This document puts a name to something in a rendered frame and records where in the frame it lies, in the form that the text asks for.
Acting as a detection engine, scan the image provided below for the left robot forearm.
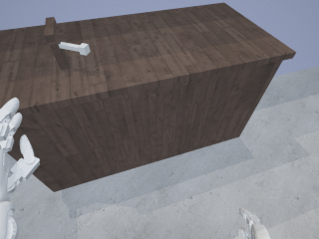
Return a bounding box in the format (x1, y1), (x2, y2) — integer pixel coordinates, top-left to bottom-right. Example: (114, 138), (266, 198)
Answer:
(0, 201), (20, 239)

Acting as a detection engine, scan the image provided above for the robot left hand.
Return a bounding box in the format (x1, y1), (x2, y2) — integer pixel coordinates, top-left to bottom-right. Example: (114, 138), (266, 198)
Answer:
(0, 98), (40, 202)

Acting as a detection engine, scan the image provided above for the tap lever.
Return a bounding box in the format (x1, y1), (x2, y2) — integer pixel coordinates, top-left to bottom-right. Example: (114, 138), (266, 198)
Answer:
(59, 42), (91, 56)

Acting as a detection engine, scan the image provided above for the robot right hand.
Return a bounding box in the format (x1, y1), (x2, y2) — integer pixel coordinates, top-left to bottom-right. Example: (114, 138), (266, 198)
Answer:
(234, 208), (271, 239)

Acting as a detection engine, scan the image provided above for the counter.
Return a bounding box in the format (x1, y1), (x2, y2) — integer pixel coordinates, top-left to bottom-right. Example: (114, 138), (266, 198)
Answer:
(0, 2), (296, 192)

